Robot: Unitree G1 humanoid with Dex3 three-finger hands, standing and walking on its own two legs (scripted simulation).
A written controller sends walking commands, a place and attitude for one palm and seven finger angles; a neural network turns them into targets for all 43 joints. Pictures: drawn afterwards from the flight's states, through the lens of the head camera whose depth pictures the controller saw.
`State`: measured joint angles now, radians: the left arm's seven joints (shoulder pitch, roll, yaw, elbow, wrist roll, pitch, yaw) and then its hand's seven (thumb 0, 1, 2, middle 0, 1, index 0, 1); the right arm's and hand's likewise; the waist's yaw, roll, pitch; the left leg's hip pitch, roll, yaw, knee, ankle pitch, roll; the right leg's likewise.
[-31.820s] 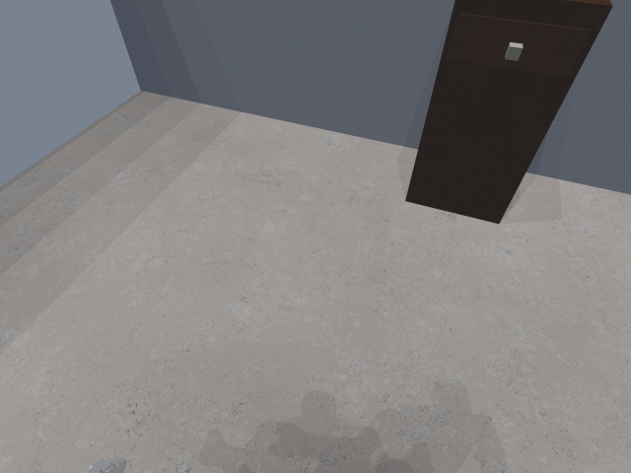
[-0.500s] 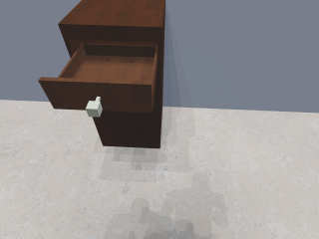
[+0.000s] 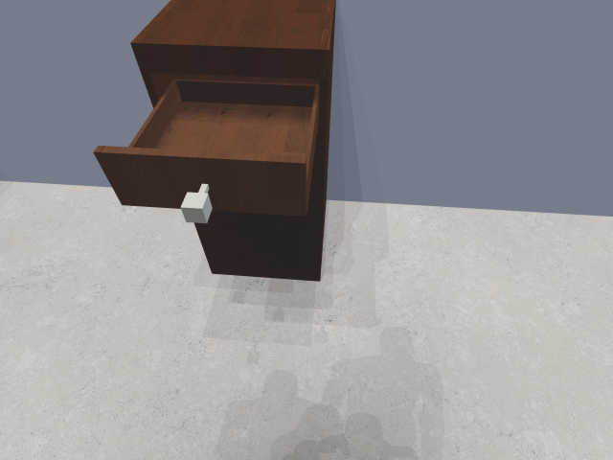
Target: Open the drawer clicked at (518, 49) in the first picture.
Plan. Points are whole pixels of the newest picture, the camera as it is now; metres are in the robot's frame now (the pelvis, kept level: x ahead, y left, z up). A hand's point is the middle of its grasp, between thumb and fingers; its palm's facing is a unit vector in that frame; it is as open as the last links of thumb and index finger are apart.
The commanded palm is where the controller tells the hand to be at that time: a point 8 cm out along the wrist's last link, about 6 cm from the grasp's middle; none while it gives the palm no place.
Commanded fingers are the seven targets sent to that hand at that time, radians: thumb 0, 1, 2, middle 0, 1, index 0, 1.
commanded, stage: let the arm hang, fingers relaxed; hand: left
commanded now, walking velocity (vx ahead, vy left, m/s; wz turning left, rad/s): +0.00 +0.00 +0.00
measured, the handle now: (200, 200) +0.54 +0.24 -0.01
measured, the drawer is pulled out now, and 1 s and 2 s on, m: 0.30 0.30 0.30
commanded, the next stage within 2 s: look to check the result in 0.34 s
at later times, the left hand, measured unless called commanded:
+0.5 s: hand out of the picture +0.00 +0.16 -0.17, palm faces +0.03 -0.98 -0.20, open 7.4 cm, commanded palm none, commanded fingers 0.00 0.90 0.90 -0.20 -0.30 -0.20 -0.30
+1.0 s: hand out of the picture +0.02 +0.16 -0.17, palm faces +0.02 -0.98 -0.19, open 7.4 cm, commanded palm none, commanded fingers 0.00 0.90 0.90 -0.20 -0.30 -0.20 -0.30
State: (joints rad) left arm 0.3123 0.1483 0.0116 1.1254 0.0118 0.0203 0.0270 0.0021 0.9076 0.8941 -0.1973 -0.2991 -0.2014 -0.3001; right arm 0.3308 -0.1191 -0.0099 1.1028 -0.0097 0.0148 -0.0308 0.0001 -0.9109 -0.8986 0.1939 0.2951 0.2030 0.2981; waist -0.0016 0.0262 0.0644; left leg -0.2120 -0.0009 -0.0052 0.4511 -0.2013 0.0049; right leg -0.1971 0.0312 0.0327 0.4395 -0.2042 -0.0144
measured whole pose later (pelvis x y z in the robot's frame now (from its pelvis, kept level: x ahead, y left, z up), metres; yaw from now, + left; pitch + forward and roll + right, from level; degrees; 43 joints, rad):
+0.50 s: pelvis +0.01 -0.01 +0.00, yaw -1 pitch -2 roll +0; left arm 0.29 0.14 0.02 1.12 0.01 0.01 0.03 0.00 0.91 0.89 -0.20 -0.30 -0.20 -0.30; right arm 0.31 -0.12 -0.03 1.11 -0.01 0.00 -0.04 0.00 -0.91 -0.90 0.19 0.30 0.20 0.30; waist -0.01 0.02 0.07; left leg -0.19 0.01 0.00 0.44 -0.21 0.00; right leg -0.18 0.04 0.04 0.44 -0.21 -0.02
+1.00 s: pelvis +0.02 -0.01 +0.00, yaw -1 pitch -3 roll +0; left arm 0.27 0.14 0.02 1.12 0.01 0.00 0.03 0.00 0.90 0.89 -0.20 -0.30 -0.20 -0.30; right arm 0.28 -0.12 -0.03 1.12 -0.01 0.00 -0.04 0.00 -0.91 -0.90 0.19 0.30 0.20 0.30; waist -0.01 0.01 0.07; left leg -0.16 0.02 0.00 0.42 -0.21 -0.01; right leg -0.16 0.05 0.04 0.41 -0.21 -0.03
